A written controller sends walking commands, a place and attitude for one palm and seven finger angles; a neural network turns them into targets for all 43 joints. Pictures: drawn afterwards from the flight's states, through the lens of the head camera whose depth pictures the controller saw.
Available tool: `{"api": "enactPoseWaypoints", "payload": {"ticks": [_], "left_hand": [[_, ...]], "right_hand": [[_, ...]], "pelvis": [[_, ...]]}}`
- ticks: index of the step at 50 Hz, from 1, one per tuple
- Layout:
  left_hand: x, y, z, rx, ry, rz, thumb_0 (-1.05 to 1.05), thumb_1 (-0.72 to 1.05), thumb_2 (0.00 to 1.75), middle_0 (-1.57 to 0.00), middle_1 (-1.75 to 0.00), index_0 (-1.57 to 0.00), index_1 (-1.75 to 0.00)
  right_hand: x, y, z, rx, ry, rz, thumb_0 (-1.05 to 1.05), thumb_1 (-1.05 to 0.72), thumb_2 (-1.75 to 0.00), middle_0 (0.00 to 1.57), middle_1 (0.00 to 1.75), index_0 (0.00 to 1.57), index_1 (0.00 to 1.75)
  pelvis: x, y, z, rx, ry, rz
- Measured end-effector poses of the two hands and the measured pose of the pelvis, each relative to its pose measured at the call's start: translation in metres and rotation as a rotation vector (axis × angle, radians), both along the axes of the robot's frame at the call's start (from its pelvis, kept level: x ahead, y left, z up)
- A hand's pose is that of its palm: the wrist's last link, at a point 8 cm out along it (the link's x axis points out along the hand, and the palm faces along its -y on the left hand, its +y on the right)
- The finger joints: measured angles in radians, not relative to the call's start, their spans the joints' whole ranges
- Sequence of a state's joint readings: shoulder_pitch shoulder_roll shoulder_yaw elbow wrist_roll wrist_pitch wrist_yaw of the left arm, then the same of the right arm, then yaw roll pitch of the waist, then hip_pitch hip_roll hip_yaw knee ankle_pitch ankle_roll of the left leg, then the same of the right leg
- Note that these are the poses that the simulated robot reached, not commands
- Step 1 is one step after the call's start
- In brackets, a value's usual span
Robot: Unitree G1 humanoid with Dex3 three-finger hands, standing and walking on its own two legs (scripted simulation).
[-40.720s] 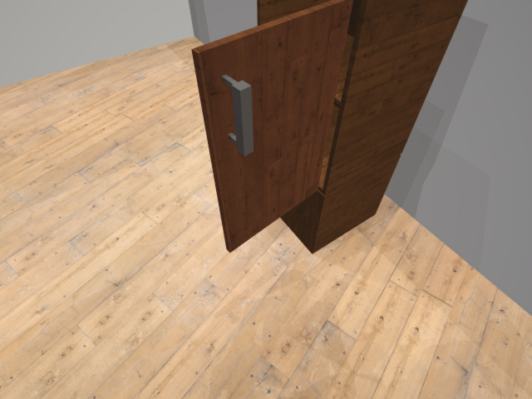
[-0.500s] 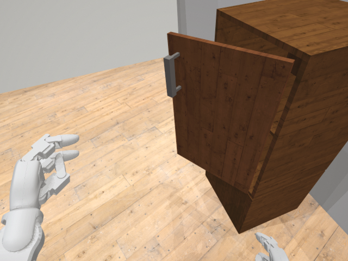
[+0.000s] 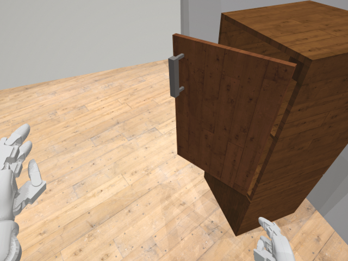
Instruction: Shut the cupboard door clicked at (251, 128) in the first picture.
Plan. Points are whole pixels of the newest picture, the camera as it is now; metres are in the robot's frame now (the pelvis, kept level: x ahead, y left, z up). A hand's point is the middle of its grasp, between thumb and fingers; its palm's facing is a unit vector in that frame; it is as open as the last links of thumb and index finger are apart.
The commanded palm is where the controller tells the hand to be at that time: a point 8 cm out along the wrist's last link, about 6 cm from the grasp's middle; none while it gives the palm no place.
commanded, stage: step back with the hand held close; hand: left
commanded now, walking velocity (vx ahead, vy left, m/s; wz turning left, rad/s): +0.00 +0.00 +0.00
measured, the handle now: (177, 75) +0.66 +0.08 +0.12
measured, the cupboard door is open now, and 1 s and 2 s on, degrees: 31 31 31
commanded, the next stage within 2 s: stop stepping back and stand still in 1.86 s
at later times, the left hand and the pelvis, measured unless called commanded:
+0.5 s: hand (33, 188) +0.18 +0.28 +0.15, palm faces +0.36 -0.78 -0.50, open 7.4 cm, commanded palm +0.12 +0.32 +0.17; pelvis -0.03 +0.03 -0.01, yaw -2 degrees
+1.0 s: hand out of the picture +0.10 +0.30 +0.16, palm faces +0.51 -0.74 -0.45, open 7.4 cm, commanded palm +0.03 +0.33 +0.17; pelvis -0.10 +0.03 -0.03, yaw +2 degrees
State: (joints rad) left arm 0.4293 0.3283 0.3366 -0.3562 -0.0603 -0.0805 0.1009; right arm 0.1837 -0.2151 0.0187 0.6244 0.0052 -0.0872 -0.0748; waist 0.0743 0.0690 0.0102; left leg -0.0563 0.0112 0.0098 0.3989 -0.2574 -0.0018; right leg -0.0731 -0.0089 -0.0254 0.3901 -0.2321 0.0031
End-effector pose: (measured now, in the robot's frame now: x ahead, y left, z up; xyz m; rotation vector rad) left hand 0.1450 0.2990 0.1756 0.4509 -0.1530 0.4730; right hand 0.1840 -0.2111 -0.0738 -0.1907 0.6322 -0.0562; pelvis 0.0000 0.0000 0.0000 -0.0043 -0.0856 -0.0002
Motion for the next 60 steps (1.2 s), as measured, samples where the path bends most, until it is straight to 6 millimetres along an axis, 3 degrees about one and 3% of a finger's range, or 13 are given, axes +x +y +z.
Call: {"api": "enactPoseWaypoints", "payload": {"ticks": [8, 14, 22, 30, 38, 46, 53, 60], "left_hand": [[0.000, 0.003, 0.003, 0.018, 0.008, 0.004, 0.02, 0.89, 0.90, -0.22, -0.30, -0.21, -0.30], [0.005, 0.010, 0.001, 0.066, 0.026, -0.023, 0.02, 0.89, 0.90, -0.21, -0.30, -0.21, -0.30], [0.005, 0.016, -0.003, 0.112, 0.061, -0.101, 0.02, 0.89, 0.90, -0.22, -0.30, -0.21, -0.30], [-0.022, 0.026, 0.002, 0.150, -0.007, -0.113, 0.02, 0.89, 0.90, -0.22, -0.30, -0.21, -0.30], [-0.060, 0.030, -0.004, 0.135, -0.083, -0.064, 0.01, 0.89, 0.90, -0.22, -0.30, -0.21, -0.30], [-0.081, 0.032, -0.002, 0.148, -0.154, -0.056, 0.01, 0.88, 0.90, -0.22, -0.30, -0.21, -0.30], [-0.099, 0.034, 0.001, 0.205, -0.178, -0.040, 0.01, 0.89, 0.90, -0.22, -0.30, -0.21, -0.30], [-0.111, 0.031, -0.003, 0.152, -0.194, -0.060, 0.01, 0.88, 0.90, -0.22, -0.30, -0.21, -0.30]], "right_hand": [[-0.012, 0.001, -0.009, 0.008, 0.047, -0.005, 0.01, -0.91, -0.90, 0.20, 0.30, 0.20, 0.30], [-0.025, -0.011, -0.015, -0.016, 0.108, -0.067, 0.01, -0.90, -0.90, 0.20, 0.30, 0.20, 0.30], [-0.048, -0.021, -0.010, -0.062, 0.137, -0.165, 0.01, -0.91, -0.90, 0.20, 0.30, 0.20, 0.30], [-0.075, -0.011, -0.003, -0.074, 0.105, -0.164, 0.01, -0.91, -0.90, 0.20, 0.30, 0.20, 0.30], [-0.106, -0.002, -0.013, -0.080, 0.108, -0.121, 0.01, -0.90, -0.90, 0.20, 0.30, 0.20, 0.30], [-0.136, 0.001, -0.020, -0.100, 0.131, -0.101, 0.01, -0.90, -0.90, 0.21, 0.30, 0.20, 0.30], [-0.143, -0.001, -0.027, -0.094, 0.117, -0.083, 0.01, -0.90, -0.90, 0.21, 0.30, 0.20, 0.30], [-0.149, -0.001, -0.023, -0.111, 0.137, -0.067, 0.01, -0.90, -0.90, 0.21, 0.30, 0.20, 0.30]], "pelvis": [[-0.001, 0.001, 0.000, -0.003, 0.009, -0.003], [-0.005, 0.009, -0.002, -0.013, 0.070, -0.009], [-0.020, 0.022, -0.005, 0.002, 0.091, -0.028], [-0.048, 0.028, -0.011, 0.003, 0.090, -0.030], [-0.074, 0.028, -0.019, -0.013, 0.085, -0.012], [-0.092, 0.028, -0.023, -0.025, 0.080, 0.016], [-0.103, 0.024, -0.030, -0.020, 0.067, 0.030], [-0.119, 0.028, -0.028, -0.011, 0.089, 0.040]]}}
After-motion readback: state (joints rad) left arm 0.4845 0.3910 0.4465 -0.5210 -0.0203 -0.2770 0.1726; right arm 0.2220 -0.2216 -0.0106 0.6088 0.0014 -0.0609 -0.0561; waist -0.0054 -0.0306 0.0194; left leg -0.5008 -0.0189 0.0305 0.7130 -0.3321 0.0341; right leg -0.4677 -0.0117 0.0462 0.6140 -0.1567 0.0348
